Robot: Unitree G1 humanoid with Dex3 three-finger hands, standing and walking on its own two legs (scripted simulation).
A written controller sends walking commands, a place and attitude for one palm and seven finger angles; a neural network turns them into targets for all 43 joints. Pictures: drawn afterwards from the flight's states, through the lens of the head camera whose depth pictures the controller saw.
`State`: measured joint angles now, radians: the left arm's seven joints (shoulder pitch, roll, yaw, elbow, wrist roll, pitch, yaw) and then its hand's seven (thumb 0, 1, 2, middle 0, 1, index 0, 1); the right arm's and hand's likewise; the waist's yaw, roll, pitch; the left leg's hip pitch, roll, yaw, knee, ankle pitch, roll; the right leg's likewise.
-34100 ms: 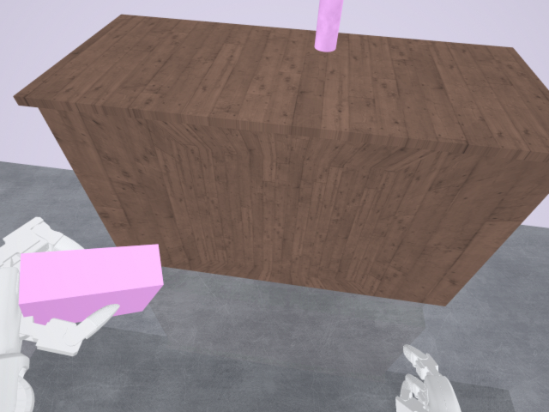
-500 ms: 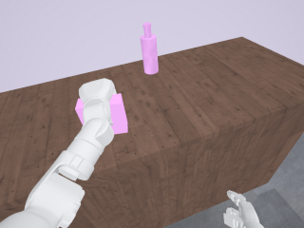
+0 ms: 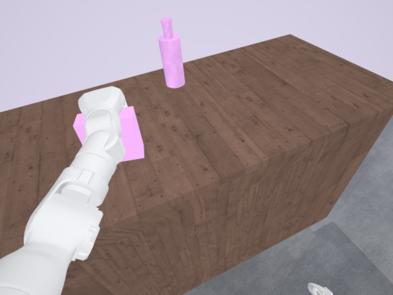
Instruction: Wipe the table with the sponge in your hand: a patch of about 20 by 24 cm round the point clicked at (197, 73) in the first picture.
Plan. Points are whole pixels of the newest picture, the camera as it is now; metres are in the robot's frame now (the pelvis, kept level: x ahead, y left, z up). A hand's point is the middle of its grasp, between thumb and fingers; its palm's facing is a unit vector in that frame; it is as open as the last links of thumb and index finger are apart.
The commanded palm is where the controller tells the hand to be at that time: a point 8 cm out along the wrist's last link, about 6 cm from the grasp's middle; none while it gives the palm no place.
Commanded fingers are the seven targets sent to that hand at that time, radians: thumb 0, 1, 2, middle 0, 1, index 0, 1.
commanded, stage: wipe forward along the third lane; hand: left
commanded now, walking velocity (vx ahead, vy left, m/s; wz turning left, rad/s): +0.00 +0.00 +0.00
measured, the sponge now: (114, 143) +0.43 +0.20 +0.10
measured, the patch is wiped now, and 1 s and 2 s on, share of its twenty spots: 0.90 0.95 0.95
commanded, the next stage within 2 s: wipe back along the third lane in 0.76 s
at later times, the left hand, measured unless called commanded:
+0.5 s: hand (109, 113) +0.48 +0.22 +0.15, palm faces -0.06 -0.04 -1.00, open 9.3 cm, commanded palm +0.48 +0.23 +0.18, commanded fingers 0.00 0.10 1.30 -1.20 -1.60 -1.20 -1.60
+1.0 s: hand (105, 105) +0.52 +0.24 +0.15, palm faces -0.09 -0.02 -1.00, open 9.2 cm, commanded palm +0.49 +0.24 +0.18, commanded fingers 0.00 0.10 1.30 -1.20 -1.60 -1.20 -1.60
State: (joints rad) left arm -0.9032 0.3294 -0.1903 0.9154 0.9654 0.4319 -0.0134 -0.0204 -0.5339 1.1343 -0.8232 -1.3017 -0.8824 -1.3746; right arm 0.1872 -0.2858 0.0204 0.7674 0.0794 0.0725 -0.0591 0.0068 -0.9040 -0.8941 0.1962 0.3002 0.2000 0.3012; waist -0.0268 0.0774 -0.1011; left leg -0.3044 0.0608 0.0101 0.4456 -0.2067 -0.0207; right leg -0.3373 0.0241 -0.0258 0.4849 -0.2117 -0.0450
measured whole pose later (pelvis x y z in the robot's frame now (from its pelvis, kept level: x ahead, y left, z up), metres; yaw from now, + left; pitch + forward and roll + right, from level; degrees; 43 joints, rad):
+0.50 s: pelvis +0.01 +0.01 +0.00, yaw +0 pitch +8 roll +0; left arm -1.05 0.38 -0.15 1.12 1.00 0.38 0.02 -0.02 -0.55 1.15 -0.83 -1.30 -0.89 -1.39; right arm 0.25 -0.29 0.01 0.79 0.07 0.07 -0.04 0.00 -0.90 -0.89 0.20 0.30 0.20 0.30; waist -0.07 0.07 -0.12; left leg -0.39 0.06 0.02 0.47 -0.22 -0.03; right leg -0.41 0.02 -0.02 0.47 -0.20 -0.03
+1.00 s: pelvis +0.02 +0.03 +0.00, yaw -2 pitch +12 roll -1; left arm -1.17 0.44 -0.13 1.25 1.04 0.38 0.03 -0.01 -0.54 1.15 -0.82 -1.32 -0.88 -1.41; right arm 0.31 -0.29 -0.01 0.80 0.05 0.07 -0.04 0.00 -0.90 -0.89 0.20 0.30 0.20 0.30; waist -0.12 0.07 -0.13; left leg -0.47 0.05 0.04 0.49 -0.23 -0.01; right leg -0.47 0.01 0.01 0.46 -0.19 0.00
